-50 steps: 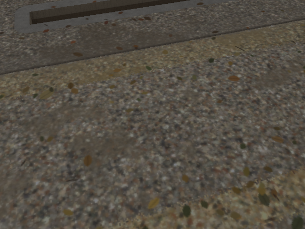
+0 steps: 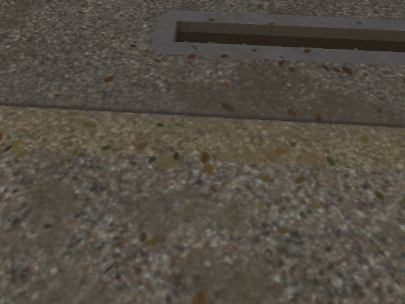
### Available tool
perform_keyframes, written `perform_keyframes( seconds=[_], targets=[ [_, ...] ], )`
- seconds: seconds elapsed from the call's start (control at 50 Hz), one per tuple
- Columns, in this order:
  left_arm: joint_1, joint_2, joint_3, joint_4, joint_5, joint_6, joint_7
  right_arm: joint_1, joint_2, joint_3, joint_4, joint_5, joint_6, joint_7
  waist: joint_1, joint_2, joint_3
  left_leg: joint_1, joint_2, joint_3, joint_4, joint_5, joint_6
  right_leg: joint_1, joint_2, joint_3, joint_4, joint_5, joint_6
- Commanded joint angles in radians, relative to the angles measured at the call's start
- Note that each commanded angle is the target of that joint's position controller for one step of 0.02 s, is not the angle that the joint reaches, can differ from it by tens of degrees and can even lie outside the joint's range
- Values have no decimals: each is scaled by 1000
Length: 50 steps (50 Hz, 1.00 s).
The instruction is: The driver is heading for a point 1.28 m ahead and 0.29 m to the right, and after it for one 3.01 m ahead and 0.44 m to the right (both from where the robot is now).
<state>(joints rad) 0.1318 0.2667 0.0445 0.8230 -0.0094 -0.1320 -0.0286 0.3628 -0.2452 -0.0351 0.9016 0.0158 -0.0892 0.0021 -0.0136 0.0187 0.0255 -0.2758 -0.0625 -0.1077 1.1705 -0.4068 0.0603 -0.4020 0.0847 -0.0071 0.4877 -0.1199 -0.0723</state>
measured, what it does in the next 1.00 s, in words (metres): walks ahead, turning right: left foot, then right foot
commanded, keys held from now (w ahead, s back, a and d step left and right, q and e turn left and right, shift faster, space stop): w+e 0.74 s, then e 0.10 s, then q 0.16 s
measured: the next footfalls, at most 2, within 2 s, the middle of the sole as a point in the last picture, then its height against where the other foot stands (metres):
left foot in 0.36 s outside the picture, level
right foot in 0.88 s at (277, 281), level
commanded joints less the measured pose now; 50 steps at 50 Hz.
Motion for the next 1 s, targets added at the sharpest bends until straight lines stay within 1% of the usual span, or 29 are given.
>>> perform_keyframes(
  seconds=[0.02,0.04,0.08,0.16,0.26,0.3,0.34,0.36,0.38,0.4,0.42,0.44,0.46,0.48,0.54,0.6,0.68,0.74,0.78,0.82,0.84,0.86,0.88,0.9,0.92,0.94,0.96,0.98,1.0],
  targets=[
    [86,87,17,-37,9,2,-4,-98,-125,-25,-125,-18,-49,-3,29,7,-53,-405,135,-20,63,102,6,341,-308,485,-279,-8,-210],
    [85,79,13,-36,12,7,-4,-83,-104,-24,-130,-25,-47,-4,5,-12,-53,-361,148,-12,10,112,-3,293,-275,445,-297,45,-206],
    [110,90,15,-28,2,11,1,-69,-71,-18,-138,-31,-38,-8,-13,-58,-48,-326,152,21,-105,115,-30,227,-243,372,-316,117,-214],
    [176,151,35,-21,-12,22,27,-245,-45,2,-199,-33,-33,-16,33,-73,-13,-248,114,60,-438,318,-79,108,-196,279,-325,109,-185],
    [266,148,37,-8,-25,46,37,-368,-86,-7,-245,-7,-41,-6,73,-105,-21,-132,59,36,-640,443,-96,141,-206,343,-249,-2,-138],
    [260,153,41,-17,-23,55,42,-365,-118,-20,-255,-3,-50,-3,50,-117,-25,-81,58,26,-691,383,-79,181,-222,402,-192,-47,-118],
    [236,124,33,-34,-16,63,44,-246,-150,-40,-228,-8,-57,-8,-18,-122,-66,86,79,33,-752,321,-38,163,-174,405,-67,-37,-79],
    [212,70,15,-57,-6,60,41,-99,-199,-57,-208,-20,-61,-15,-88,-60,-169,298,210,-77,-750,271,20,68,-118,334,164,-77,-41],
    [305,-13,-9,-83,-9,47,39,13,-287,-78,-197,-33,-47,-21,-73,198,-296,605,435,-398,-782,217,143,-208,12,182,474,-375,16],
    [360,45,-3,-97,-37,41,39,47,-261,-79,-172,-23,-35,-10,-55,328,-316,631,533,-686,-860,-21,218,-403,-40,156,684,-477,24],
    [293,129,19,-85,-42,48,41,-5,-169,-58,-192,-18,-37,-8,-69,169,-185,514,480,-580,-883,-66,180,-445,-90,182,774,-384,30],
    [229,137,26,-93,-31,57,41,-59,-133,-46,-197,-16,-35,-5,-58,86,-102,396,428,-412,-893,35,141,-429,-122,158,777,-295,37],
    [206,121,28,-98,-21,64,40,-113,-109,-37,-199,-18,-32,-1,-32,58,-56,299,374,-300,-923,141,123,-391,-148,148,742,-232,47],
    [193,106,32,-108,-17,70,35,-142,-95,-33,-194,-24,-31,1,-10,80,-26,233,339,-216,-951,212,112,-362,-173,142,707,-192,51],
    [173,59,26,-135,-17,87,22,-136,-112,-44,-169,-24,-42,5,6,82,-17,168,305,-58,-1003,383,122,-328,-193,109,677,-110,63],
    [111,50,23,-176,-14,88,17,-111,-144,-56,-142,-24,-43,1,-1,47,-10,196,320,29,-1014,510,136,-374,-198,117,561,-13,75],
    [-12,36,14,-222,-11,80,-8,-93,-178,-61,-122,-18,-30,-7,-39,40,14,214,306,150,-1013,515,109,-328,-187,60,332,162,60],
    [-108,33,10,-269,-14,80,-27,-46,-204,-65,-99,-7,-16,-10,-69,35,46,270,329,191,-999,501,95,-323,-177,15,234,152,40],
    [-137,44,15,-296,-10,79,-39,-51,-216,-67,-93,-1,2,-14,-60,41,61,302,333,232,-930,678,70,-291,-152,-27,175,89,19],
    [-85,78,34,-302,-1,80,-46,-57,-247,-74,-99,6,18,-26,-18,86,-2,320,324,267,-784,1003,40,-158,-83,-87,151,2,-12],
    [17,111,52,-280,0,80,-46,-66,-259,-78,-105,9,26,-33,38,96,-60,307,308,281,-645,1105,23,-30,-39,-104,116,-1,-36],
    [157,154,78,-245,2,79,-33,-55,-242,-70,-106,15,27,-35,115,59,-139,210,269,292,-452,1038,-9,208,-15,-77,20,126,-75],
    [248,233,96,-231,12,88,-4,-17,-177,-43,-129,-20,16,-28,133,-107,-241,-62,201,292,-130,505,-59,524,-205,153,46,506,-144],
    [183,298,78,-273,37,84,7,136,-80,-1,-144,-45,-8,-1,9,-294,-440,-376,66,157,208,-336,-102,820,-526,609,78,905,-357],
    [252,200,62,-261,36,91,1,100,-197,-27,-84,-5,-13,13,117,-112,-576,-334,98,-8,256,-273,-94,759,-524,587,9,799,-355],
    [195,165,47,-241,27,88,-7,-11,-204,-33,-119,28,-3,12,101,-90,-401,-394,140,25,218,-200,-90,633,-465,417,-14,747,-301],
    [126,124,35,-228,7,82,-9,-63,-175,-25,-127,18,9,0,65,-33,-274,-397,174,41,121,-131,-94,478,-400,316,-52,637,-242],
    [69,96,24,-225,10,78,-8,-69,-169,-28,-115,8,28,-13,30,-40,-205,-342,195,37,60,-86,-102,340,-363,251,-93,573,-213],
    [30,90,22,-216,22,71,-11,-23,-159,-30,-97,6,53,-21,-14,-63,-181,-227,201,36,28,-36,-110,203,-338,184,-142,552,-199]
  ],
)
